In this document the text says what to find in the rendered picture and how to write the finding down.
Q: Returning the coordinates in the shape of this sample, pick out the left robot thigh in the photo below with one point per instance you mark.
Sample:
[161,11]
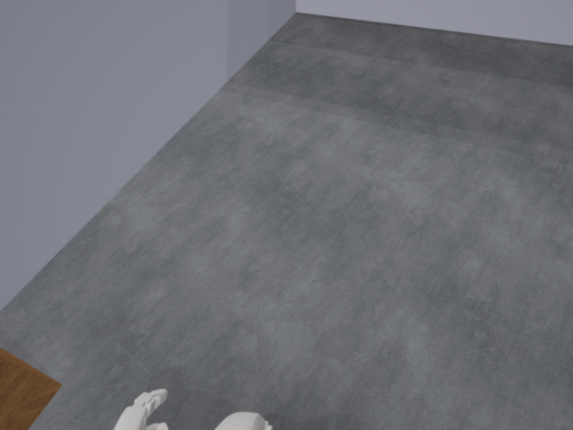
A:
[244,421]

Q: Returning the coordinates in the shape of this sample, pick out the cabinet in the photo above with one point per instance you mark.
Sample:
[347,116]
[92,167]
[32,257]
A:
[24,392]

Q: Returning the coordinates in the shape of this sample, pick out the robot left hand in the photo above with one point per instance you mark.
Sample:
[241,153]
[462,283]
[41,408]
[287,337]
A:
[135,417]

